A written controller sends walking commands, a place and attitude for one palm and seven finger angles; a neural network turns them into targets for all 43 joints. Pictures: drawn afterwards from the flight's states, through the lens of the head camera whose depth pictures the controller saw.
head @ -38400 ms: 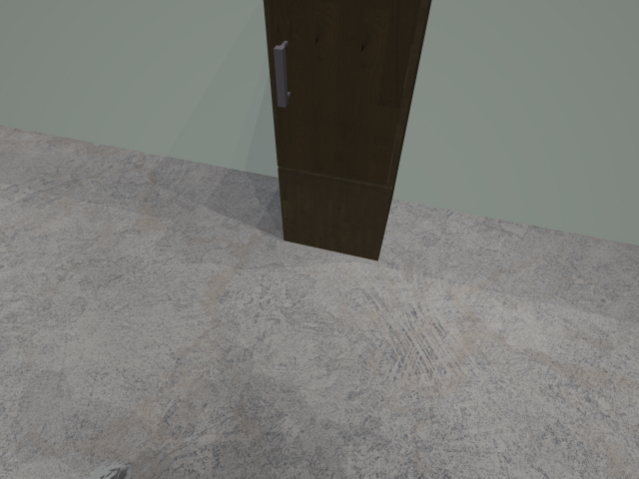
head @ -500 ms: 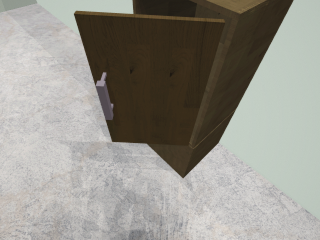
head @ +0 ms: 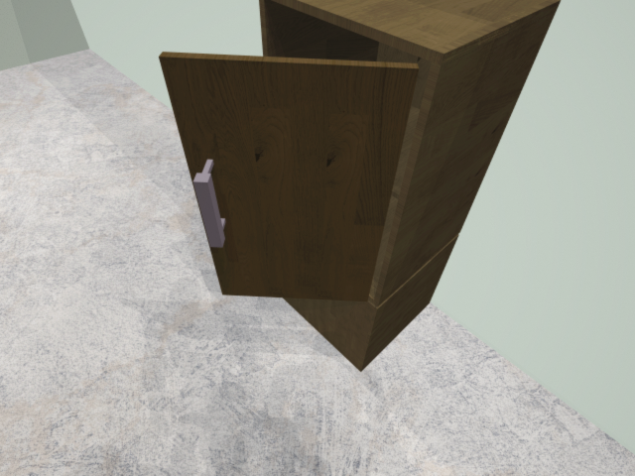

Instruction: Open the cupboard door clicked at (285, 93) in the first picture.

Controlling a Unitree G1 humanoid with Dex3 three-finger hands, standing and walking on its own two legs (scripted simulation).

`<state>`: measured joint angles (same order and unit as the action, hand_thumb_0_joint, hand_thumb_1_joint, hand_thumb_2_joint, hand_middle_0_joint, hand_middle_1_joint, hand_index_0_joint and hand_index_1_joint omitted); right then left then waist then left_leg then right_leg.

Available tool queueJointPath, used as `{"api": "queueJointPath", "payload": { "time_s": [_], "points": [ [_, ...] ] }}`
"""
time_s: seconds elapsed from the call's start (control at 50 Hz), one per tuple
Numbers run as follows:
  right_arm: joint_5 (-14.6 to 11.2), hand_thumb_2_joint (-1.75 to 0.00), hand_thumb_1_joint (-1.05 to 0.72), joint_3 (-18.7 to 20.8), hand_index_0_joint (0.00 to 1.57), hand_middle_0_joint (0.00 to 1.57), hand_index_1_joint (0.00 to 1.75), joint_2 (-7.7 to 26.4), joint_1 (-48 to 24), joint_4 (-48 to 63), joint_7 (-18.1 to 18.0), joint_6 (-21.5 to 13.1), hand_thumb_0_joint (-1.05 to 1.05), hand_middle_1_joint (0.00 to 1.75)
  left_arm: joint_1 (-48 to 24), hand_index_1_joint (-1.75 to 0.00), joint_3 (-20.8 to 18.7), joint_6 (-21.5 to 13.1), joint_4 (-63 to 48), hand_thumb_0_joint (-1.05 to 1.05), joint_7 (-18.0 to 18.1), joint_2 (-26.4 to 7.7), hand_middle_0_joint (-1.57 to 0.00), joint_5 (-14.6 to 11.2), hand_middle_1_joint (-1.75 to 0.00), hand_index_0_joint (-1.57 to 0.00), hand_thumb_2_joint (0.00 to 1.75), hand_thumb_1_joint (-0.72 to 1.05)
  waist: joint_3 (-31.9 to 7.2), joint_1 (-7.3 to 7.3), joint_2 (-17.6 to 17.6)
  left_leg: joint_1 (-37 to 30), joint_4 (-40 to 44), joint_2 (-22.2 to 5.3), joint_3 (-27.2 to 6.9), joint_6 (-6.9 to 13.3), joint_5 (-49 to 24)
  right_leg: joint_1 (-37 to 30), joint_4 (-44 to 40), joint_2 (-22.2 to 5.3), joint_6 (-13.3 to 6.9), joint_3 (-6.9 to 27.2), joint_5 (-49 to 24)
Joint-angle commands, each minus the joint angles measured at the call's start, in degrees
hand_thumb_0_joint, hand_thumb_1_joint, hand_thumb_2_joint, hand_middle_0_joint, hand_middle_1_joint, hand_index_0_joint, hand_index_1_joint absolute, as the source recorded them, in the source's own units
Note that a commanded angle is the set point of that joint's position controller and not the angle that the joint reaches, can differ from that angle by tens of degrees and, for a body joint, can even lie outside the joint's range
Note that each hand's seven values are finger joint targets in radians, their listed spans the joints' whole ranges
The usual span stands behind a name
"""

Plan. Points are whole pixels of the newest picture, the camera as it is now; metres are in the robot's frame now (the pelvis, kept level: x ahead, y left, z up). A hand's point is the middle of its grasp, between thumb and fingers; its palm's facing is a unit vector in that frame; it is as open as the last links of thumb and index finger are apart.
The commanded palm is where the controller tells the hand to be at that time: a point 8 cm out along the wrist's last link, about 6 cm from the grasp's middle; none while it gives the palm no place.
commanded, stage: look again from close up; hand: left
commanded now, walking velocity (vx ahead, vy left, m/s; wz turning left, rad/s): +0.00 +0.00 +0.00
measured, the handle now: (213, 204) +0.57 +0.22 +0.00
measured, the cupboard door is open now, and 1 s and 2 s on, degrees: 44 44 44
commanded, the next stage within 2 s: raise the hand with hooked fingers in 0.64 s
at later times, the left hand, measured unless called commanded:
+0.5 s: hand out of the picture +0.00 +0.19 -0.18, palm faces +0.01 -0.99 -0.16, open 7.4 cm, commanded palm none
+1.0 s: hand (163, 391) +0.22 +0.20 +0.00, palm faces +0.12 -0.99 -0.03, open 7.8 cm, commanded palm +0.13 +0.26 -0.06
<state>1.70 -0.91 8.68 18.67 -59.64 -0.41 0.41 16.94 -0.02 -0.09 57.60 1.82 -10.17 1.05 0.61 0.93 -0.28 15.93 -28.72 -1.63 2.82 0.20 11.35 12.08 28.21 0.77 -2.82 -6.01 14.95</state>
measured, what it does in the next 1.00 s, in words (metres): stands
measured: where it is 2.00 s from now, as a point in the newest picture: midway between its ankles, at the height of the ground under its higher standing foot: outside the picture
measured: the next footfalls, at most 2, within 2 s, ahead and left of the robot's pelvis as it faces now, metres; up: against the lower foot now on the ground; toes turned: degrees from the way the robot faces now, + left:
none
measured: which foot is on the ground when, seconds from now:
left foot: down 0.00-1.00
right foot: down 0.00-1.00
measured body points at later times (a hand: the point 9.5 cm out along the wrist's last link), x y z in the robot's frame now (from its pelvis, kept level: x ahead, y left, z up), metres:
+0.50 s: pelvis +0.01 +0.02 +0.00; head +0.01 +0.04 +0.45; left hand +0.00 +0.24 -0.16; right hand +0.02 -0.20 -0.15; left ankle +0.04 +0.12 -0.74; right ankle +0.01 -0.09 -0.74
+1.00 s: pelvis +0.00 +0.02 -0.04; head +0.02 +0.03 +0.41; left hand +0.21 +0.26 +0.00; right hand +0.16 -0.22 -0.12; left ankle +0.05 +0.12 -0.74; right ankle +0.01 -0.09 -0.74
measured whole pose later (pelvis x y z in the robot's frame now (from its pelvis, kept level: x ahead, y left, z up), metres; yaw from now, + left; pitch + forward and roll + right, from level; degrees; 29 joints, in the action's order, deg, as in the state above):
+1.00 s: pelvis +0.00 +0.02 -0.04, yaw +0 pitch +7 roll +0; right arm -0.2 1.3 13.1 12.6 -39.7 -0.2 -14.5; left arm 21.1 -6.6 -25.4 9.2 -5.1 -9.5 -11.6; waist -6.8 1.7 -0.2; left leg 35.1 -46.7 0.2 4.6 2.3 19.2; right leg 32.3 48.5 -2.4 -0.7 -4.0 23.6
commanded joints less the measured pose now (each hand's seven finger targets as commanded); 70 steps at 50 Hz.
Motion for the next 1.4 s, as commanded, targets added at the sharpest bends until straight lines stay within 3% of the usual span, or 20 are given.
{"api": "queueJointPath", "payload": {
  "time_s": [0.0, 0.28, 0.7, 0.72, 0.74, 0.76, 0.78, 0.8, 0.82, 0.84, 0.86, 0.92, 0.98, 1.06, 1.1, 1.16, 1.18, 1.24, 1.3, 1.38],
  "points": [
    [-0.3, -0.9, -0.9, 1.2, 0.2, 0.2, 0.3, 5.4, 1.7, 2.0, -0.4, -1.3, 0.0, 0.3, 1.8, -0.3, -1.1, -1.2, -2.2, 0.0, 0.2, -6.4, -0.2, -0.3, -0.3, -0.2, 0.9, 0.9, 3.5, -0.34, 0.6, 0.9, 6.1, -3.0, -4.4, 1.3, 4.8, 4.1, -10.5, -7.4, -0.6, 9.6, 8.7],
    [-1.1, -0.9, -0.9, 0.9, 0.2, 0.2, 0.3, 5.3, 0.9, -1.6, -1.0, -2.3, 0.0, 0.3, 5.2, -0.3, 0.0, -1.7, 2.6, 0.0, 0.4, -4.5, -0.2, -0.3, -0.3, -0.2, 0.9, 0.9, 1.9, -1.0, 0.2, -1.6, 8.4, -4.7, -5.5, 2.0, -1.4, -0.1, -8.8, -7.0, 0.4, 8.0, -2.5],
    [-1.0, -0.9, -0.9, 1.0, 0.2, 0.2, 0.3, 6.7, -1.4, -2.5, -0.9, -2.3, 0.0, 0.3, 4.8, -0.3, 0.0, -1.3, 3.9, 0.0, 0.4, -4.5, -0.2, 0.0, -0.3, -0.2, 0.9, 0.9, 3.2, -1.28, 0.1, -2.2, 11.7, -4.9, -6.3, 2.3, 0.8, -0.5, -9.0, -7.3, 1.1, 7.3, -2.6],
    [-1.4, -0.9, -0.9, 1.0, 0.2, 0.2, 0.3, 7.7, -5.8, 1.2, -0.6, -2.5, 0.0, 0.3, 7.7, -0.3, 0.7, -2.2, 5.4, 0.0, 2.5, -4.3, -0.2, 0.7, -0.3, -0.2, 0.9, 0.9, 6.3, -2.77, 3.8, -1.0, 0.6, -5.0, -3.6, 0.5, -6.5, 2.9, -9.1, -9.3, 1.2, 9.7, -12.7],
    [-4.3, -0.9, -0.9, 2.7, 0.2, 0.2, 0.3, 16.7, -2.9, 22.4, -2.9, -10.1, 0.0, 0.3, -33.0, -0.32, -7.0, -13.6, -85.3, 0.0, 2.6, -17.5, -0.2, -12.1, -0.32, -0.2, 0.89, 0.88, -23.6, 6.07, 15.2, -19.6, 5.9, 1.1, -4.4, -0.1, -6.7, -1.6, -2.6, -2.5, 1.0, 2.8, -11.2],
    [-4.6, -0.9, -0.9, 0.7, 0.2, 0.2, 0.3, 12.1, -7.6, 19.5, -4.5, -15.7, 0.0, 0.3, -10.8, -0.33, -6.6, -10.9, -73.5, 0.0, 5.4, -14.5, -0.2, -7.6, -0.33, -0.2, 0.88, 0.85, -22.8, -0.97, 17.9, -18.9, 7.9, -2.0, -5.2, -0.8, -7.0, 1.5, 3.2, -1.3, -0.2, 1.7, -1.7],
    [-5.2, -0.9, -0.9, 1.7, 0.2, 0.2, 0.3, 9.2, -7.6, 18.8, -3.9, -17.3, 0.0, 0.3, 6.5, -0.34, -0.4, -3.4, -61.1, 0.0, 6.8, -3.5, -0.21, -8.0, -0.34, -0.21, 0.87, 0.83, -12.4, 0.33, 12.5, -9.4, 10.7, -2.4, -7.8, -2.3, 2.9, 7.6, 5.0, -1.0, 0.9, 0.2, 5.4],
    [-5.5, -0.9, -0.9, 2.1, 0.2, 0.2, 0.3, 10.4, -6.2, 18.3, -4.1, -17.5, 0.0, 0.3, 6.9, -0.36, 2.7, -3.4, -60.4, 0.0, 5.8, 3.5, -0.21, -11.0, -0.36, -0.21, 0.86, 0.81, -3.4, 1.45, 5.6, -3.5, 9.7, -1.4, -7.7, -1.1, 8.1, 9.7, 3.9, -0.8, 1.1, -0.3, 4.1],
    [-5.1, -0.9, -0.9, 2.8, 0.2, 0.2, 0.3, 12.4, -8.4, 21.4, -4.0, -18.2, 0.0, 0.3, 2.6, -0.37, 0.1, -6.6, -62.0, 0.0, 4.8, 0.1, -0.21, -11.7, -0.37, -0.21, 0.85, 0.78, 2.1, 2.21, 2.4, 1.2, 6.3, -0.7, -8.4, -0.1, 11.6, 12.4, 1.9, -0.7, 1.4, -0.5, 4.9],
    [-3.8, -0.9, -0.9, 3.6, 0.2, 0.2, 0.3, 13.8, -8.2, 22.2, -3.6, -18.2, 0.0, 0.3, 3.6, -0.39, -2.9, -9.9, -58.2, 0.0, 3.7, -2.1, -0.21, -11.2, -0.39, -0.21, 0.84, 0.76, 2.2, 2.99, -3.9, 4.9, 2.6, -0.1, -8.5, 0.0, 12.6, 15.8, 2.3, -0.6, 1.6, -1.0, 7.1],
    [-3.0, -0.9, -0.9, 4.1, 0.2, 0.2, 0.3, 13.6, -8.4, 23.5, -3.0, -18.0, 0.0, 0.3, 7.5, -0.4, -3.2, -13.6, -52.8, 0.0, 1.6, 0.2, -0.21, -11.4, -0.4, -0.21, 0.83, 0.74, 3.1, 2.19, -9.4, 9.3, -1.0, 0.2, -8.3, -0.3, 13.3, 20.0, 5.1, -0.2, 1.7, -1.9, 9.8],
    [-2.1, -0.9, -0.9, 5.8, 0.2, 0.2, 0.3, 12.5, -11.2, 28.2, -0.3, -17.7, 0.0, 0.3, 20.9, -0.45, -6.2, -27.0, -46.3, 0.0, -7.9, 2.2, -0.22, -13.2, -0.45, -0.22, 0.8, 0.67, -5.0, -3.58, -11.5, 17.7, -13.2, 1.1, -4.4, -1.4, 7.5, 26.2, 15.8, 0.1, 0.8, -1.5, 10.6],
    [-2.4, -0.9, -0.9, 7.5, 0.2, 0.2, 0.3, 12.9, -13.0, 32.2, 2.2, -17.1, 0.0, 0.3, 21.7, -0.5, -12.7, -37.9, -45.0, 0.0, -18.6, -5.1, -0.22, -14.1, -0.5, -0.22, 0.77, 0.6, -9.9, -4.94, -3.4, 24.1, -22.6, 1.8, -3.5, -1.6, 3.9, 29.5, 24.1, -0.5, -0.1, 1.6, 5.9],
    [-3.7, -0.9, -0.9, 6.9, 0.2, 0.2, 0.3, 12.8, -15.3, 39.9, 0.4, -15.2, 0.0, 0.3, 13.9, -0.55, -17.3, -33.6, -59.3, 0.0, -21.7, -9.0, -0.23, -19.4, -0.55, -0.23, 0.73, 0.5, -18.0, -5.3, 2.2, 27.3, -25.8, 2.6, -1.7, 0.1, 8.5, 29.3, 25.4, -0.7, 0.9, 5.0, 9.9],
    [-3.7, -0.9, -0.9, 6.6, 0.2, 0.2, 0.3, 12.2, -13.1, 40.3, -1.0, -14.7, 0.0, 0.3, 7.1, -0.58, -18.9, -33.0, -67.6, 0.0, -20.1, -11.2, -0.23, -20.6, -0.58, -0.23, 0.71, 0.46, -19.2, -3.43, 4.0, 28.2, -27.1, 2.0, -3.0, 0.7, 12.4, 30.7, 23.3, -0.6, 1.2, 7.7, 16.7],
    [-3.3, -0.9, -0.9, 5.9, 0.2, 0.2, 0.3, 11.1, -9.8, 38.9, -2.7, -15.0, 0.0, 0.3, 3.1, -0.63, -16.5, -35.1, -78.6, 0.0, -17.6, -11.0, -0.24, -19.3, -0.63, -0.24, 0.68, 0.39, -21.3, -0.59, 7.1, 25.1, -30.1, 1.1, -3.7, 1.7, 5.9, 30.9, 23.9, -0.1, 1.3, 8.2, 8.3],
    [-3.0, -0.9, -0.9, 5.4, 0.2, 0.2, 0.3, 11.3, -8.7, 37.7, -3.2, -15.1, 0.0, 0.3, -0.7, -0.64, -15.1, -35.5, -79.0, 0.0, -18.1, -11.5, -0.24, -18.9, -0.64, -0.24, 0.67, 0.36, -20.4, 1.52, 5.0, 26.4, -31.9, 0.8, -4.2, 1.9, 5.5, 31.9, 24.3, 0.1, 1.6, 8.6, 6.9],
    [-3.3, -0.9, -0.9, 4.9, 0.2, 0.2, 0.3, 12.1, -8.5, 34.4, -4.1, -16.0, 0.0, 0.3, -2.3, -0.69, -14.8, -34.9, -71.3, 0.0, -21.7, -12.1, -0.24, -18.9, -0.69, -0.24, 0.64, 0.29, -16.8, 3.21, 4.3, 29.9, -34.0, 0.3, -4.9, 1.9, 7.2, 34.6, 23.6, 0.1, 1.8, 9.0, 9.2],
    [-4.2, -0.9, -0.9, 4.5, 0.2, 0.2, 0.3, 12.7, -8.8, 33.8, -4.7, -16.7, 0.0, 0.3, -0.3, -0.74, -18.5, -29.9, -64.3, 0.0, -26.5, -14.5, -0.25, -21.5, -0.74, -0.25, 0.61, 0.22, -19.4, 1.33, 4.1, 30.7, -33.9, 0.6, -4.7, 1.9, 5.7, 30.0, 22.2, -0.6, 2.4, 10.5, 6.9],
    [-4.6, -0.9, -0.9, 4.6, 0.2, 0.2, 0.3, 12.1, -9.9, 34.6, -4.8, -16.1, 0.0, 0.3, 3.4, -0.8, -26.1, -23.0, -60.8, 0.0, -27.7, -18.4, -0.25, -24.4, -0.8, -0.25, 0.57, 0.13, -24.9, -2.23, 0.9, 29.7, -31.9, 0.9, -5.0, 1.7, 0.7, 20.1, 21.1, -2.3, 4.6, 12.2, -2.7]
  ]
}}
